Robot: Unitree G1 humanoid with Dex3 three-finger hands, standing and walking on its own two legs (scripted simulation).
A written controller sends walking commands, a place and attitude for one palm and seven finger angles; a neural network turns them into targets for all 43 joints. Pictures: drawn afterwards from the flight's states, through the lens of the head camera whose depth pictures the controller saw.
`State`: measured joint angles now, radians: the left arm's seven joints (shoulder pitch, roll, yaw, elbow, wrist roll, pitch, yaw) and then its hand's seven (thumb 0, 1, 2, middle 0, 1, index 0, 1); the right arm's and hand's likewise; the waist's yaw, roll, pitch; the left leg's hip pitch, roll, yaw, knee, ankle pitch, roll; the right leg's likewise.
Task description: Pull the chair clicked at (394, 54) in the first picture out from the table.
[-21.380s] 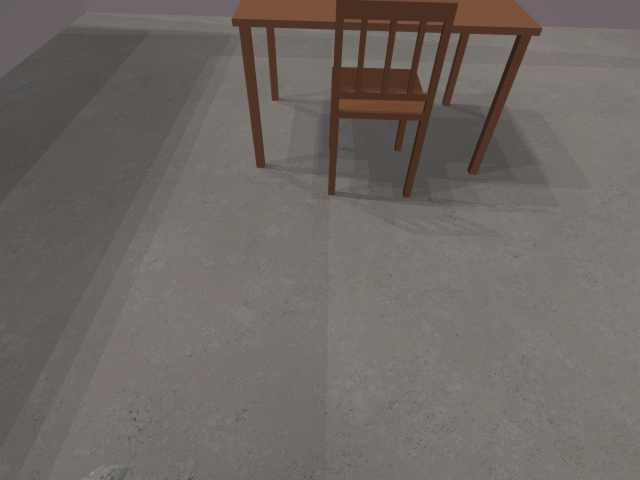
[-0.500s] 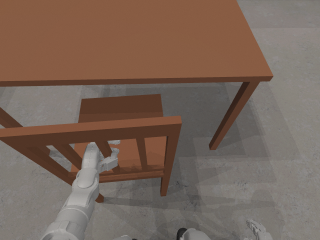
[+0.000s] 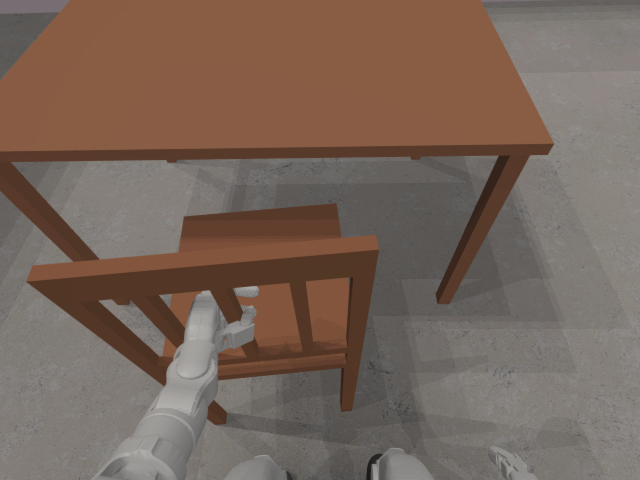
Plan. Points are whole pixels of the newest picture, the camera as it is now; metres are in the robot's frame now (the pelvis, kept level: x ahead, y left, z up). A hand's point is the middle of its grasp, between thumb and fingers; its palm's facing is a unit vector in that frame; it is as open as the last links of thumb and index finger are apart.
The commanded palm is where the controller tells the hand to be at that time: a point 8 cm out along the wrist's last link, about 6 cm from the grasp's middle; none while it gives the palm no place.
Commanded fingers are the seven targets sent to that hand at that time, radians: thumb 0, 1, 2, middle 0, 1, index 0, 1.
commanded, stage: step backward, pulling the chair out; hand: left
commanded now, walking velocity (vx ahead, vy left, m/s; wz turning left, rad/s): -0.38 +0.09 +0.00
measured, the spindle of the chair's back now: (238, 323) +0.34 +0.14 -0.09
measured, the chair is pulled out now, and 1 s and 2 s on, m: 0.16 0.30 0.59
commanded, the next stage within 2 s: stop walking, hand still on the chair in 1.74 s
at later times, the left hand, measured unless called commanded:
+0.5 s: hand (244, 350) +0.29 +0.12 -0.05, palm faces -0.01 -0.99 -0.16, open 5.3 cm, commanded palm +0.26 +0.17 -0.05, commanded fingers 0.00 0.90 0.90 -0.50 -1.45 -0.50 -1.45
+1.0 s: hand (231, 430) +0.19 +0.12 -0.05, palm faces -0.01 -0.99 -0.16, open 5.3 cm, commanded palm +0.16 +0.17 -0.05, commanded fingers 0.00 0.90 0.90 -0.50 -1.45 -0.50 -1.45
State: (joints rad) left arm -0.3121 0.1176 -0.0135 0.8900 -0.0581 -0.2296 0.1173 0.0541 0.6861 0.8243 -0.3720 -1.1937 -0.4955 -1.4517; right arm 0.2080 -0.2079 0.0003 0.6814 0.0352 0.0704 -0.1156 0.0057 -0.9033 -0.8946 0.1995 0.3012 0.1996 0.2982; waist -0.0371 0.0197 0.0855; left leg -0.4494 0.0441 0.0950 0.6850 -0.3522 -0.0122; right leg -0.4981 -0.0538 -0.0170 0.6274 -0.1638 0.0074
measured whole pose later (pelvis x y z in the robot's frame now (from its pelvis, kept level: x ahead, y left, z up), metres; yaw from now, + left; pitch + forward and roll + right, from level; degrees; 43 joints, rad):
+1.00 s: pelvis -0.14 +0.01 +0.01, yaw -2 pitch +2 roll +0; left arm -0.28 0.12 0.04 0.81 -0.04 -0.18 0.10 0.06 0.69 0.80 -0.33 -1.20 -0.49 -1.45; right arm 0.15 -0.23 0.00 0.71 0.02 0.05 -0.10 0.01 -0.90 -0.89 0.20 0.30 0.20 0.30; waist -0.07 0.03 0.12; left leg -0.42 0.01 -0.04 0.82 -0.46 -0.04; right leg -0.37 -0.03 -0.03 0.51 -0.18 0.00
